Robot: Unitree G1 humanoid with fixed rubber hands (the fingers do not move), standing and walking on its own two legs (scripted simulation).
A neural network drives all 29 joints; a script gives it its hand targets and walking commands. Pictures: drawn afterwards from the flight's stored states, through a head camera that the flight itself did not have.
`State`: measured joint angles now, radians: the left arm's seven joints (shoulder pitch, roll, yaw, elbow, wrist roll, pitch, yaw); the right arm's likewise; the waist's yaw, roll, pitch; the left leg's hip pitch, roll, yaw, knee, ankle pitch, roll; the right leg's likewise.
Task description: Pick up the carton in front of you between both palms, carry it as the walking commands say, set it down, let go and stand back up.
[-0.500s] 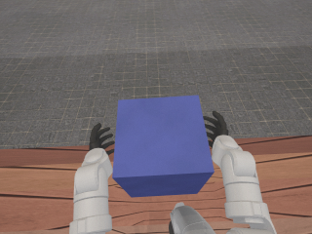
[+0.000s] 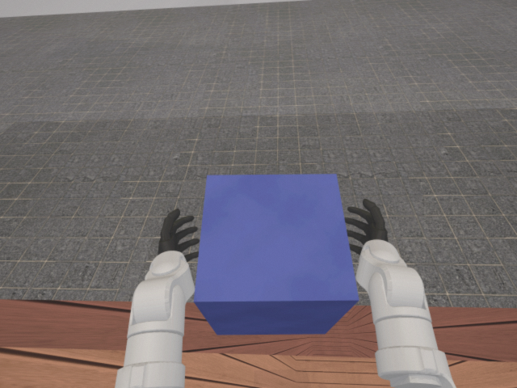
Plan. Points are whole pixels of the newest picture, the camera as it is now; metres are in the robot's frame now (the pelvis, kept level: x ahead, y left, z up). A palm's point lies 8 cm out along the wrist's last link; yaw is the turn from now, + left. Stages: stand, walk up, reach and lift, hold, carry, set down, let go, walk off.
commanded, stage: carry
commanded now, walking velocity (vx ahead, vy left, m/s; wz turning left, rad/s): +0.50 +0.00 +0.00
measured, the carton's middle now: (271, 261) +0.33 -0.01 +0.00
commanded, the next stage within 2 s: none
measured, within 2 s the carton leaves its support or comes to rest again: neither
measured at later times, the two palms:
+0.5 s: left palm (208, 203) +0.66 +0.15 -0.19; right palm (310, 182) +0.72 -0.16 -0.19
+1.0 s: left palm (236, 166) +1.13 +0.09 -0.44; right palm (304, 159) +1.12 -0.23 -0.42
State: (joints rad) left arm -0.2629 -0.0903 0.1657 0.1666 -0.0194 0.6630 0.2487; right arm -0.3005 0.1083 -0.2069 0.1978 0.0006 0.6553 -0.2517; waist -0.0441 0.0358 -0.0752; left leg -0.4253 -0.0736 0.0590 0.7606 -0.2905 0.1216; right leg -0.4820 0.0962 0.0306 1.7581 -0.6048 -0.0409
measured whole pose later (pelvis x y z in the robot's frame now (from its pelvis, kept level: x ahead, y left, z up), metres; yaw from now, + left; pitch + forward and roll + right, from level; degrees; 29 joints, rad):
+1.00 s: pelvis +0.82 -0.05 -0.45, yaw +0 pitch +3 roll +3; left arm -0.17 -0.11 0.25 0.16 0.01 0.58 0.23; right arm -0.29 0.12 -0.13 0.25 0.10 0.59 -0.24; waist -0.14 -0.04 -0.02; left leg -0.26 -0.18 0.04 1.14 -0.91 0.13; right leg -0.71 -0.03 0.03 0.64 0.31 -0.02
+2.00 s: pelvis +1.57 -0.17 -0.53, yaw +0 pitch +3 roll -1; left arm 0.15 -0.14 0.01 -0.46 -0.02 1.01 0.14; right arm 0.14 0.14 -0.06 -0.48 0.02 1.00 -0.16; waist 0.01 0.05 -0.13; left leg -0.21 0.09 0.07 0.86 -0.47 -0.01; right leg -0.43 -0.05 -0.23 0.53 -0.14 -0.06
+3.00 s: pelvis +2.16 -0.20 -0.53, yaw +0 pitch +3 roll +0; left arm 0.08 -0.13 0.03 -0.52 0.00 1.13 0.15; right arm 0.06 0.13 -0.06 -0.53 -0.01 1.13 -0.16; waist 0.02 0.05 -0.12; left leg -0.22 0.09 0.10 0.88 -0.45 -0.02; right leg -0.45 -0.07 -0.23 0.55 -0.15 -0.07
